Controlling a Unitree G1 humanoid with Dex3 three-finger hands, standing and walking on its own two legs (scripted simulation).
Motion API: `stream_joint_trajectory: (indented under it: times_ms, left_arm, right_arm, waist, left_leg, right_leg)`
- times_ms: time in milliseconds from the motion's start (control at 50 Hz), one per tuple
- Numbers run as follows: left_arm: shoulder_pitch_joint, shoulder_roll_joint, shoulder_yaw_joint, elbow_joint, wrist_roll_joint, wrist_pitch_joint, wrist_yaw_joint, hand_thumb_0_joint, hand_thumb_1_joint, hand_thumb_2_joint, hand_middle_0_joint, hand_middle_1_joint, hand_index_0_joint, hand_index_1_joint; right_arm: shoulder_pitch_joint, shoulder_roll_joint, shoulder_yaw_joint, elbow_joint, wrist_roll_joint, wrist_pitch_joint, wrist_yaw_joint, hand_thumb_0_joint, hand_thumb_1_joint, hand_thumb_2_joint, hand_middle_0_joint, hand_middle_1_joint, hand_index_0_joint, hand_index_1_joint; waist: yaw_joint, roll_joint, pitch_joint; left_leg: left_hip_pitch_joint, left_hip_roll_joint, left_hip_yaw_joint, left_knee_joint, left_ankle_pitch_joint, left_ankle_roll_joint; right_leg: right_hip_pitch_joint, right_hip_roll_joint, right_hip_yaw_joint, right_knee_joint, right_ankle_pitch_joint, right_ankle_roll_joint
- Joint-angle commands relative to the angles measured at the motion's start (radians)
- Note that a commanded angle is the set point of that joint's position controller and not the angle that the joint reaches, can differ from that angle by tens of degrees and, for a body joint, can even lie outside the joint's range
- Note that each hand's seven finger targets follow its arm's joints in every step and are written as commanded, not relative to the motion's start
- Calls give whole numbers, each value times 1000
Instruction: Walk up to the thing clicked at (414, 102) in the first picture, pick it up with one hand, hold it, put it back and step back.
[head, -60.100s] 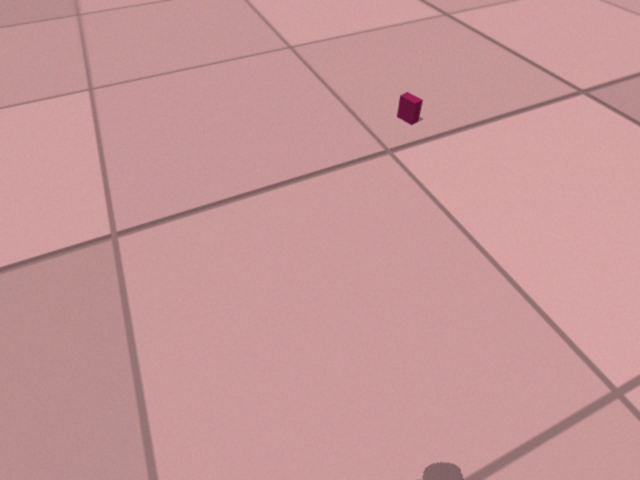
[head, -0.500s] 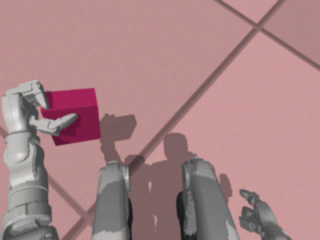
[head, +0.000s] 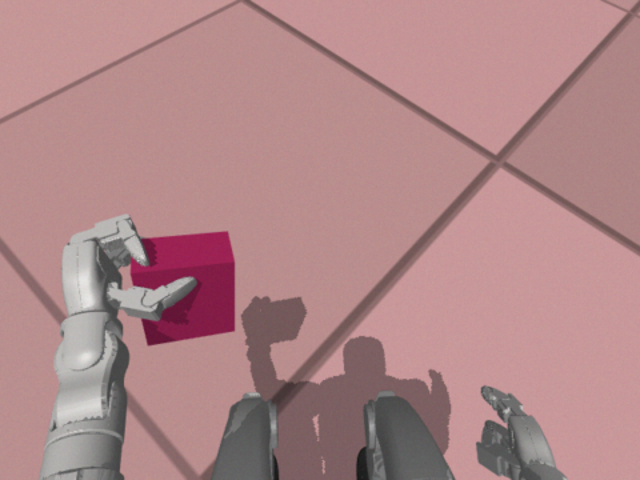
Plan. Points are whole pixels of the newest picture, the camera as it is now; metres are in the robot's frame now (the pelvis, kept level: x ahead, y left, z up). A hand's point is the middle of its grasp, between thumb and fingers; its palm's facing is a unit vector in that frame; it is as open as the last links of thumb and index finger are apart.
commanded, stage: lift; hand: left
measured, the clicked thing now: (187, 289) +0.36 +0.18 -0.02
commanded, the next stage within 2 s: hold in 1.10 s
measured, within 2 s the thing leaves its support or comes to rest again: neither
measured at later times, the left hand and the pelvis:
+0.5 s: hand (143, 233) +0.36 +0.19 +0.11, palm faces +0.18 -0.98 -0.03, open 7.2 cm; pelvis +0.02 +0.00 +0.07, yaw +1 degrees
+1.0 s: hand (144, 208) +0.37 +0.18 +0.14, palm faces +0.18 -0.98 -0.02, open 7.2 cm; pelvis +0.03 -0.01 +0.10, yaw +1 degrees
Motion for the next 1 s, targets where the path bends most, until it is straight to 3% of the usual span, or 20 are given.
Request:
stream_joint_trajectory:
  times_ms: [0,60,80,180,340,380,400,500,700,820,980]
  left_arm:
    - [-261,128,27,-253,-14,-94,-4,0,128,1223,-1275,-1431,-1314,-1411]
    - [-274,135,40,-251,-17,-107,-4,0,122,1206,-1289,-1429,-1329,-1407]
    - [-262,114,18,-258,-17,-110,-7,0,113,1202,-1288,-1429,-1328,-1408]
    - [-275,117,25,-267,-18,-127,-1,0,96,1181,-1265,-1400,-1304,-1379]
    - [-264,91,-4,-267,-10,-134,10,0,64,1179,-1247,-1386,-1283,-1369]
    - [-235,96,7,-235,-3,-128,15,0,67,1183,-1241,-1382,-1275,-1368]
    - [-226,72,-15,-237,-2,-126,17,0,77,1184,-1241,-1383,-1276,-1367]
    - [-257,78,-1,-247,-8,-130,17,0,77,1186,-1233,-1382,-1269,-1366]
    - [-233,64,-19,-222,-2,-134,14,0,76,1173,-1202,-1359,-1237,-1343]
    - [-243,60,-3,-219,-4,-139,19,0,118,1198,-1221,-1373,-1253,-1360]
    - [-252,59,-13,-214,0,-152,9,0,126,1197,-1240,-1384,-1269,-1373]
  right_arm:
    - [50,-150,-58,-83,-7,-44,-1,0,-921,-895,200,300,200,300]
    - [50,-153,-59,-79,-9,-51,5,0,-927,-896,200,300,200,300]
    - [53,-150,-58,-84,-10,-52,6,0,-927,-896,200,300,200,300]
    - [52,-148,-56,-85,-16,-58,3,0,-927,-895,200,300,200,300]
    - [47,-135,-48,-91,-21,-59,2,0,-924,-895,200,300,200,300]
    - [57,-134,-50,-88,-23,-56,-2,0,-928,-896,200,300,200,300]
    - [50,-129,-48,-94,-22,-57,-1,0,-923,-895,200,299,200,300]
    - [52,-122,-45,-85,-26,-55,-1,0,-922,-895,200,300,200,300]
    - [52,-120,-46,-78,-31,-52,-1,0,-921,-895,200,300,200,300]
    - [48,-116,-47,-71,-35,-46,-1,0,-917,-894,200,300,200,300]
    - [32,-119,-51,-71,-36,-45,6,0,-921,-895,200,300,200,300]
  waist:
    - [7,103,-364]
    - [11,115,-361]
    - [12,111,-356]
    - [10,81,-347]
    - [17,70,-303]
    - [18,47,-304]
    - [16,31,-281]
    - [17,43,-244]
    - [17,28,-255]
    - [13,21,-240]
    - [14,40,-211]
  left_leg:
    - [451,-13,-31,-302,268,-6]
    - [500,-6,-45,-346,284,-14]
    - [517,-8,-43,-362,272,-12]
    - [550,-11,-37,-419,253,-9]
    - [596,-19,-11,-492,254,-6]
    - [606,-21,-4,-499,292,-4]
    - [611,-21,-1,-510,280,-3]
    - [638,-22,3,-550,308,-4]
    - [716,-27,29,-585,404,-1]
    - [733,-27,31,-611,420,-1]
    - [778,-27,31,-651,410,-6]
  right_leg:
    - [207,24,-11,-229,264,-54]
    - [224,24,-17,-248,271,-54]
    - [241,24,-17,-265,262,-53]
    - [317,26,-17,-324,264,-50]
    - [424,25,-8,-409,278,-47]
    - [466,26,-8,-431,313,-46]
    - [467,28,-7,-444,305,-45]
    - [512,30,-9,-480,327,-45]
    - [634,23,8,-548,435,-38]
    - [668,25,9,-573,454,-37]
    - [686,28,6,-601,434,-38]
